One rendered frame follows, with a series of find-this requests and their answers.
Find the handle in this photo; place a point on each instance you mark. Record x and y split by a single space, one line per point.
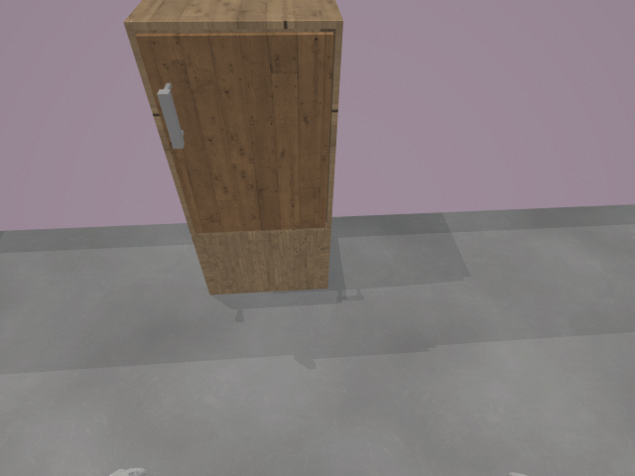
171 117

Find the cupboard door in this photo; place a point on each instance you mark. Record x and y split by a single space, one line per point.
255 110

